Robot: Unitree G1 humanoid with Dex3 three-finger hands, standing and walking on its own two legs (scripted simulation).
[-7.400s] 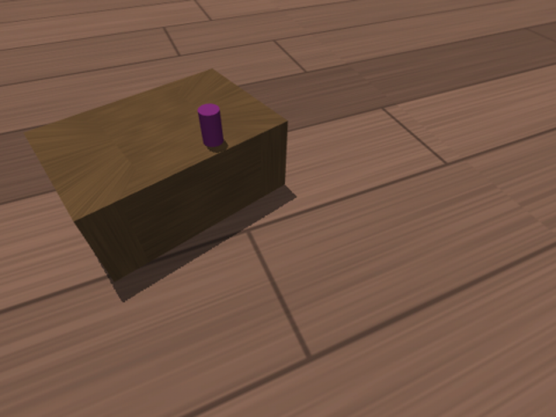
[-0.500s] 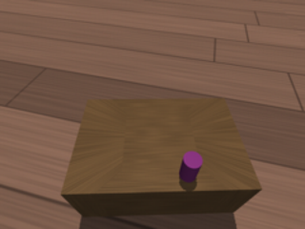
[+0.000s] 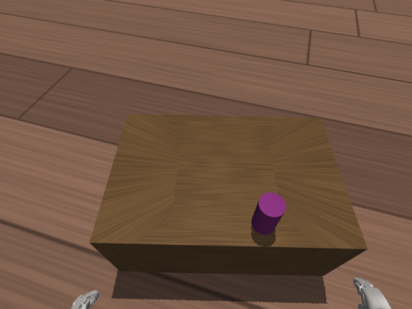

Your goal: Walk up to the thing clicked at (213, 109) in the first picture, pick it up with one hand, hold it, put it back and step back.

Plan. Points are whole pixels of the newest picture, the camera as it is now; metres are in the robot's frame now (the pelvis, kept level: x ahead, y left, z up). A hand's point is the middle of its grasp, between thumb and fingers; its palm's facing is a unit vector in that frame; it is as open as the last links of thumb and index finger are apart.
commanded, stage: go down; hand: right
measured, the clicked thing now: (267, 214) +0.45 -0.19 -0.30
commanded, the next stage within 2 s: none
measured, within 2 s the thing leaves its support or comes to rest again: neither
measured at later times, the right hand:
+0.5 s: hand (346, 307) +0.17 -0.28 -0.13, palm faces +0.08 +0.95 -0.31, open 17.4 cm
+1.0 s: hand out of the picture +0.16 -0.29 -0.12, palm faces +0.10 +0.95 -0.31, open 17.4 cm
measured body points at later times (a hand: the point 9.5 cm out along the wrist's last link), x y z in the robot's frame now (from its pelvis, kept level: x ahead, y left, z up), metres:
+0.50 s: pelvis +0.02 +0.00 -0.03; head +0.07 -0.01 +0.42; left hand +0.17 +0.26 -0.12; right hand +0.16 -0.33 -0.11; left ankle -0.02 +0.14 -0.73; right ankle +0.02 -0.13 -0.73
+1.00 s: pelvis +0.01 +0.00 -0.04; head +0.06 -0.02 +0.40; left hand +0.17 +0.25 -0.12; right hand +0.15 -0.33 -0.10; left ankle -0.02 +0.14 -0.73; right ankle +0.02 -0.13 -0.73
